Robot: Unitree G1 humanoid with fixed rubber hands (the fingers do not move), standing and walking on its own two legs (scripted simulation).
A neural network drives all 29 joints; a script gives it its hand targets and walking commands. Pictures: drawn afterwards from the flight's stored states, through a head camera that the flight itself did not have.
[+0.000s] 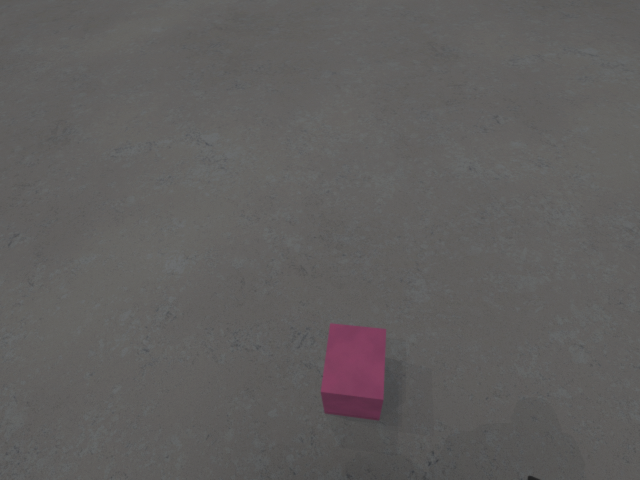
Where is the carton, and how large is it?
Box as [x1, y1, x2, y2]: [321, 323, 385, 420]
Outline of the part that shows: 330,323 321,386 321,395 324,411 326,413 378,420 383,398 385,329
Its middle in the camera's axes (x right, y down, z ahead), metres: +0.10 +0.40 +1.14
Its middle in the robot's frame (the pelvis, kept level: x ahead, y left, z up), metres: +0.49 -0.02 -0.67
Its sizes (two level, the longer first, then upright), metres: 0.198 0.163 0.200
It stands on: the floor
